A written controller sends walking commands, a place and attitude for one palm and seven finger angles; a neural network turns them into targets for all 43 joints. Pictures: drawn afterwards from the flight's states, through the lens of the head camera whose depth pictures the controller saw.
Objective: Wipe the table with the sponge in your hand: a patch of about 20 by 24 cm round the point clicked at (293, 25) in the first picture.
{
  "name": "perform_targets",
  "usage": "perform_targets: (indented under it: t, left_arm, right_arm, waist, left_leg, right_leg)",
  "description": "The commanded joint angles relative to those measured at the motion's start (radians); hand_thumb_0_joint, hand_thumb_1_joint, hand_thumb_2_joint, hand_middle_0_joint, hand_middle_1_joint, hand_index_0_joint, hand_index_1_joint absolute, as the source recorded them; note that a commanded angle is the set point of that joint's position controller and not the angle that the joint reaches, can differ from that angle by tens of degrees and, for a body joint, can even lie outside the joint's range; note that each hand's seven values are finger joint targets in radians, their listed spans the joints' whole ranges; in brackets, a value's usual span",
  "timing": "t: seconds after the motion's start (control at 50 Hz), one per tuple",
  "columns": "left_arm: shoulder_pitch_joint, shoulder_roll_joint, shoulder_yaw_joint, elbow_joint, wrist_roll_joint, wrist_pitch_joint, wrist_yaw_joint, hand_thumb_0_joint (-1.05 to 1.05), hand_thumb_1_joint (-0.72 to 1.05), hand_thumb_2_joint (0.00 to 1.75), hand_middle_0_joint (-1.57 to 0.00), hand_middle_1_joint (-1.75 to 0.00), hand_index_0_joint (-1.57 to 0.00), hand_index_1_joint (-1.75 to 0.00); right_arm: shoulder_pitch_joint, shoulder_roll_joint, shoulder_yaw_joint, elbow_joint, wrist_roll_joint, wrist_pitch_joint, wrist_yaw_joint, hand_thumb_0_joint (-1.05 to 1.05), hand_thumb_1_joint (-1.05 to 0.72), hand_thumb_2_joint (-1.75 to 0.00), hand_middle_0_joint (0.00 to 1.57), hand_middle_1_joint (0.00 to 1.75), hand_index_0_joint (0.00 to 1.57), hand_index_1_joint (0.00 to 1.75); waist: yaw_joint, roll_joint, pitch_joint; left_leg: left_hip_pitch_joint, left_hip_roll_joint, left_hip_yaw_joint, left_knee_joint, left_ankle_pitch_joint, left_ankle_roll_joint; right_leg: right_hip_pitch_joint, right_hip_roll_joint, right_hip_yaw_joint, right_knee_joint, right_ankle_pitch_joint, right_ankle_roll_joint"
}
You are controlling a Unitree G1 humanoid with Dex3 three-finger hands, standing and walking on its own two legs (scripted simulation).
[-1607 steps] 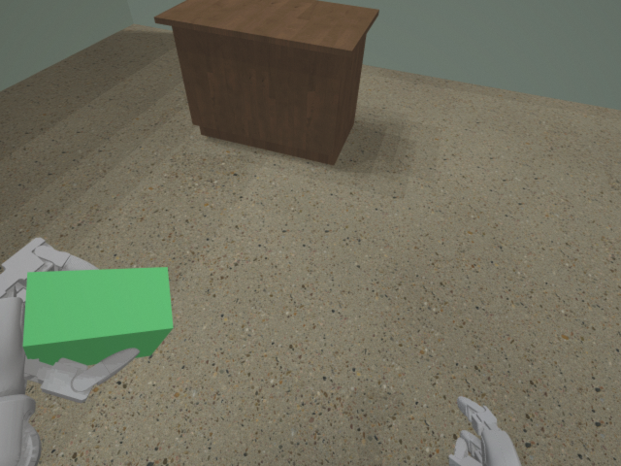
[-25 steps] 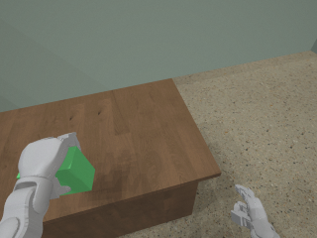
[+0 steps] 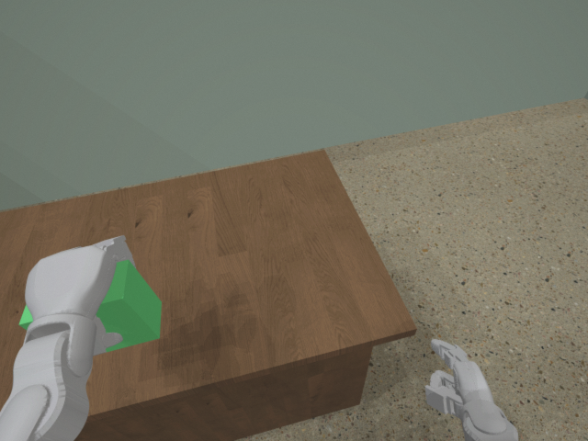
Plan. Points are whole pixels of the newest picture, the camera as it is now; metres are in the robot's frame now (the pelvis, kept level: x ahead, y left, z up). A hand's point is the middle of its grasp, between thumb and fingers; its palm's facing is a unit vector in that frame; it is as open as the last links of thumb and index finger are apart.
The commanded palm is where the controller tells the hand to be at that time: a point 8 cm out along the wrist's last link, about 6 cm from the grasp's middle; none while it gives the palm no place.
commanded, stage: turn the palm down, sponge in hand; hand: left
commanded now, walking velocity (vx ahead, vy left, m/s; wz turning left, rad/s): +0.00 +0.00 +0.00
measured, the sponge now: (106, 317) +0.22 +0.31 +0.05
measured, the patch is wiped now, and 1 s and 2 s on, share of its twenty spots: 0.00 0.00 0.00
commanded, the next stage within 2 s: move the sponge above the wiping area in 0.06 s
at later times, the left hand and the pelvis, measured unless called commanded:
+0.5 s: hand (112, 320) +0.21 +0.29 +0.07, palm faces -0.01 -0.11 -0.99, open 10.2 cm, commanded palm +0.19 +0.27 +0.13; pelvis -0.01 +0.00 +0.00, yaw +0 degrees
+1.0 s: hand (147, 317) +0.24 +0.26 +0.04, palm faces -0.09 -0.13 -0.99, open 10.2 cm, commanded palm +0.22 +0.26 +0.11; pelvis -0.01 -0.01 +0.00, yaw -1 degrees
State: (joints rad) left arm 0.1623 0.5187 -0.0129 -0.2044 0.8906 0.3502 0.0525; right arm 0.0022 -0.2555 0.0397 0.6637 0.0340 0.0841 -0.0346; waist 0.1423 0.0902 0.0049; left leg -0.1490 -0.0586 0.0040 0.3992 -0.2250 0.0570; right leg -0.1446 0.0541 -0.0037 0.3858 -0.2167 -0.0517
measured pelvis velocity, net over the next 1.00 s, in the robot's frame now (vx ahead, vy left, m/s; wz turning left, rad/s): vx -0.01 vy -0.01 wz -0.01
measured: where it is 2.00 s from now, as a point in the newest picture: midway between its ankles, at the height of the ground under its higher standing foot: outside the picture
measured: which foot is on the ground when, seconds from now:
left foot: down 0.00-1.00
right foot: down 0.00-1.00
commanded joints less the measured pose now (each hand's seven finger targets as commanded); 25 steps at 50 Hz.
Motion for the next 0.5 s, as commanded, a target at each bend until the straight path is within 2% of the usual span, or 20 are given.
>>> perform_targets:
  t: [0.0, 0.02, 0.04, 0.06, 0.08, 0.1, 0.12, 0.14, 0.16, 0.22, 0.24, 0.26, 0.3, 0.32, 0.34, 0.36, 0.42, 0.44, 0.46, 0.48]
  left_arm:
    - [-0.165, 0.156, 0.068, -0.16, 0.003, 0.062, 0.009, 0.0, 0.1, 1.3, -1.2, -1.6, -1.2, -1.6]
    - [-0.161, 0.15, 0.056, -0.172, 0.004, 0.066, -0.003, 0.0, 0.1, 1.3, -1.2, -1.6, -1.2, -1.6]
    - [-0.173, 0.175, 0.076, -0.202, 0.007, 0.07, -0.012, 0.0, 0.1, 1.3, -1.2, -1.6, -1.2, -1.6]
    - [-0.179, 0.173, 0.061, -0.198, 0.021, 0.068, -0.025, 0.0, 0.1, 1.3, -1.2, -1.6, -1.2, -1.6]
    - [-0.176, 0.182, 0.069, -0.213, 0.019, 0.053, -0.028, 0.0, 0.1, 1.3, -1.2, -1.6, -1.2, -1.6]
    - [-0.19, 0.223, 0.103, -0.215, 0.036, 0.037, -0.029, 0.0, 0.1, 1.3, -1.2, -1.6, -1.2, -1.6]
    - [-0.194, 0.223, 0.108, -0.226, 0.036, 0.019, -0.026, 0.0, 0.1, 1.3, -1.2, -1.6, -1.2, -1.6]
    - [-0.204, 0.281, 0.169, -0.253, 0.044, 0.005, -0.015, 0.0, 0.1, 1.3, -1.2, -1.6, -1.2, -1.6]
    - [-0.224, 0.231, 0.125, -0.255, 0.055, -0.014, -0.01, 0.0, 0.1, 1.3, -1.2, -1.6, -1.2, -1.6]
    - [-0.177, 0.22, 0.145, -0.204, 0.055, -0.051, 0.024, 0.0, 0.1, 1.3, -1.2, -1.6, -1.2, -1.6]
    - [-0.177, 0.244, 0.176, -0.225, 0.053, -0.049, 0.038, 0.0, 0.1, 1.3, -1.2, -1.6, -1.2, -1.6]
    - [-0.166, 0.189, 0.131, -0.211, 0.053, -0.043, 0.043, 0.0, 0.1, 1.3, -1.2, -1.6, -1.2, -1.6]
    - [-0.131, 0.17, 0.119, -0.182, 0.041, -0.027, 0.053, 0.0, 0.1, 1.3, -1.2, -1.6, -1.2, -1.6]
    - [-0.117, 0.183, 0.132, -0.165, 0.037, -0.014, 0.057, 0.0, 0.1, 1.3, -1.2, -1.6, -1.2, -1.6]
    - [-0.108, 0.175, 0.129, -0.169, 0.032, 0.007, 0.057, 0.0, 0.1, 1.3, -1.2, -1.6, -1.2, -1.6]
    - [-0.118, 0.141, 0.089, -0.155, 0.028, 0.024, 0.05, 0.0, 0.1, 1.3, -1.2, -1.6, -1.2, -1.6]
    - [-0.162, 0.142, 0.064, -0.116, 0.027, 0.046, 0.035, 0.0, 0.1, 1.3, -1.2, -1.6, -1.2, -1.6]
    - [-0.199, 0.168, 0.084, -0.143, 0.031, 0.045, 0.034, 0.0, 0.1, 1.3, -1.2, -1.6, -1.2, -1.6]
    - [-0.238, 0.132, 0.033, -0.139, 0.042, 0.039, 0.025, 0.0, 0.1, 1.3, -1.2, -1.6, -1.2, -1.6]
    - [-0.251, 0.139, 0.036, -0.145, 0.043, 0.019, 0.028, 0.0, 0.1, 1.3, -1.2, -1.6, -1.2, -1.6]
  right_arm:
    - [-0.21, -0.111, -0.037, -0.179, 0.008, -0.043, -0.004, 0.0, -0.9, -0.9, 0.2, 0.3, 0.2, 0.3]
    - [-0.209, -0.11, -0.041, -0.185, 0.009, -0.041, -0.006, 0.0, -0.9, -0.9, 0.2, 0.3, 0.2, 0.3]
    - [-0.237, -0.11, -0.034, -0.192, 0.009, -0.043, -0.008, 0.0, -0.9, -0.9, 0.2, 0.3, 0.2, 0.3]
    - [-0.223, -0.108, -0.03, -0.197, 0.003, -0.045, -0.009, 0.0, -0.9, -0.9, 0.2, 0.3, 0.2, 0.3]
    - [-0.21, -0.103, -0.034, -0.195, 0.004, -0.043, -0.011, 0.0, -0.9, -0.9, 0.2, 0.3, 0.2, 0.3]
    - [-0.203, -0.109, -0.033, -0.192, -0.003, -0.042, -0.01, 0.0, -0.9, -0.9, 0.2, 0.3, 0.2, 0.3]
    - [-0.2, -0.104, -0.035, -0.195, -0.006, -0.04, -0.014, 0.0, -0.9, -0.9, 0.2, 0.3, 0.2, 0.3]
    - [-0.221, -0.106, -0.031, -0.19, -0.009, -0.043, -0.016, 0.0, -0.9, -0.9, 0.2, 0.3, 0.2, 0.3]
    - [-0.207, -0.095, -0.027, -0.197, -0.013, -0.049, -0.016, 0.0, -0.9, -0.9, 0.2, 0.3, 0.2, 0.3]
    - [-0.177, -0.098, -0.044, -0.174, -0.011, -0.049, -0.013, 0.0, -0.9, -0.9, 0.2, 0.3, 0.2, 0.3]
    - [-0.2, -0.102, -0.039, -0.174, -0.009, -0.053, -0.01, 0.0, -0.9, -0.9, 0.2, 0.3, 0.2, 0.3]
    - [-0.191, -0.096, -0.04, -0.179, -0.01, -0.057, -0.007, 0.0, -0.9, -0.9, 0.2, 0.3, 0.2, 0.3]
    - [-0.185, -0.103, -0.047, -0.17, -0.004, -0.053, -0.001, 0.0, -0.9, -0.9, 0.2, 0.3, 0.2, 0.3]
    - [-0.183, -0.108, -0.051, -0.166, -0.001, -0.049, 0.0, 0.0, -0.9, -0.9, 0.2, 0.3, 0.2, 0.3]
    - [-0.216, -0.108, -0.043, -0.17, 0.002, -0.048, 0.003, 0.0, -0.9, -0.9, 0.2, 0.3, 0.2, 0.3]
    - [-0.207, -0.105, -0.042, -0.174, 0.003, -0.047, 0.003, 0.0, -0.9, -0.9, 0.2, 0.3, 0.2, 0.3]
    - [-0.208, -0.112, -0.043, -0.17, 0.009, -0.038, -0.006, 0.0, -0.9, -0.9, 0.2, 0.3, 0.2, 0.3]
    - [-0.229, -0.111, -0.04, -0.174, 0.009, -0.041, -0.01, 0.0, -0.9, -0.9, 0.2, 0.3, 0.2, 0.3]
    - [-0.221, -0.107, -0.037, -0.179, 0.006, -0.045, -0.012, 0.0, -0.9, -0.9, 0.2, 0.3, 0.2, 0.3]
    - [-0.203, -0.103, -0.043, -0.174, 0.007, -0.05, -0.015, 0.0, -0.9, -0.9, 0.2, 0.3, 0.2, 0.3]
  waist:
    - [-0.028, 0.006, -0.19]
    - [-0.032, -0.018, -0.196]
    - [-0.027, -0.007, -0.201]
    - [-0.024, -0.02, -0.219]
    - [-0.032, -0.039, -0.222]
    - [-0.022, -0.058, -0.237]
    - [-0.021, -0.063, -0.237]
    - [-0.008, -0.054, -0.242]
    - [-0.011, -0.048, -0.254]
    - [-0.008, -0.027, -0.225]
    - [0.003, 0.005, -0.219]
    - [0.0, -0.003, -0.234]
    - [-0.005, 0.008, -0.221]
    - [-0.006, -0.003, -0.212]
    - [-0.001, 0.02, -0.191]
    - [-0.011, -0.009, -0.193]
    - [-0.031, -0.052, -0.172]
    - [-0.027, -0.041, -0.17]
    - [-0.034, -0.035, -0.179]
    - [-0.039, -0.034, -0.201]
  left_leg:
    - [0.042, 0.032, -0.127, -0.052, 0.314, -0.041]
    - [0.043, 0.03, -0.122, -0.048, 0.315, -0.033]
    - [0.047, 0.027, -0.123, -0.05, 0.296, -0.026]
    - [0.045, 0.024, -0.115, -0.046, 0.3, -0.018]
    - [0.051, 0.026, -0.117, -0.045, 0.305, -0.017]
    - [0.052, 0.024, -0.124, -0.043, 0.315, -0.017]
    - [0.058, 0.025, -0.12, -0.042, 0.318, -0.014]
    - [0.066, 0.027, -0.132, -0.043, 0.305, -0.012]
    - [0.068, 0.027, -0.122, -0.037, 0.322, -0.011]
    - [0.072, 0.036, -0.128, -0.035, 0.334, -0.025]
    - [0.074, 0.034, -0.142, -0.039, 0.328, -0.026]
    - [0.072, 0.034, -0.13, -0.033, 0.341, -0.027]
    - [0.063, 0.036, -0.129, -0.036, 0.354, -0.04]
    - [0.05, 0.036, -0.126, -0.038, 0.352, -0.043]
    - [0.047, 0.03, -0.134, -0.042, 0.322, -0.038]
    - [0.036, 0.031, -0.12, -0.042, 0.305, -0.034]
    - [0.015, 0.024, -0.114, -0.048, 0.256, -0.028]
    - [0.024, 0.023, -0.118, -0.05, 0.225, -0.021]
    - [0.03, 0.02, -0.11, -0.045, 0.222, -0.016]
    - [0.038, 0.024, -0.114, -0.046, 0.224, -0.018]
  right_leg:
    - [0.068, -0.038, 0.113, -0.04, 0.195, -0.036]
    - [0.077, -0.04, 0.116, -0.037, 0.205, -0.034]
    - [0.084, -0.033, 0.143, -0.037, 0.194, -0.041]
    - [0.094, -0.039, 0.118, -0.032, 0.205, -0.035]
    - [0.097, -0.039, 0.124, -0.033, 0.206, -0.032]
    - [0.099, -0.038, 0.127, -0.031, 0.215, -0.033]
    - [0.105, -0.04, 0.127, -0.029, 0.221, -0.03]
    - [0.107, -0.026, 0.162, -0.032, 0.205, -0.042]
    - [0.105, -0.034, 0.133, -0.026, 0.219, -0.037]
    - [0.072, -0.031, 0.142, -0.034, 0.211, -0.04]
    - [0.073, -0.019, 0.172, -0.037, 0.204, -0.053]
    - [0.077, -0.028, 0.14, -0.03, 0.219, -0.046]
    - [0.069, -0.03, 0.135, -0.03, 0.231, -0.044]
    - [0.073, -0.031, 0.138, -0.028, 0.234, -0.044]
    - [0.066, -0.024, 0.163, -0.035, 0.214, -0.052]
    - [0.071, -0.031, 0.131, -0.033, 0.21, -0.043]
    - [0.061, -0.035, 0.141, -0.044, 0.177, -0.034]
    - [0.051, -0.026, 0.162, -0.049, 0.14, -0.041]
    - [0.045, -0.03, 0.137, -0.049, 0.138, -0.036]
    - [0.046, -0.029, 0.137, -0.045, 0.127, -0.035]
